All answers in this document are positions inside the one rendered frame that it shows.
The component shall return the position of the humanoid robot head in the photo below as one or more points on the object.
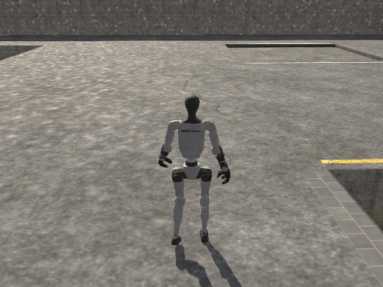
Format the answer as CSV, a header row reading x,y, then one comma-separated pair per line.
x,y
192,105

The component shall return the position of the left robot hand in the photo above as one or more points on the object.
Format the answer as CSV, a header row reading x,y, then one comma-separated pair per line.
x,y
164,165

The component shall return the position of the left robot upper arm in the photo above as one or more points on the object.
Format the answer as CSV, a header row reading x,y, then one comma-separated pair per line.
x,y
173,125

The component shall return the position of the right robot hand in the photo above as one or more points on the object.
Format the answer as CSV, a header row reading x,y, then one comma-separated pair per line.
x,y
226,175

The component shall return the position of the right robot upper arm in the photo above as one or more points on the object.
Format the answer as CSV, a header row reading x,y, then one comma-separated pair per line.
x,y
210,126

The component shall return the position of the robot right forearm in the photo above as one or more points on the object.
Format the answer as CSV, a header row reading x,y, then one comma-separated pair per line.
x,y
222,161

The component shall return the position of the robot left forearm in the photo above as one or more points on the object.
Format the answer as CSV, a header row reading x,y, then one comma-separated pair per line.
x,y
163,155

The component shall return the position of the robot left thigh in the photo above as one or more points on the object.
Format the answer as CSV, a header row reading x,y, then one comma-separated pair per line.
x,y
178,180

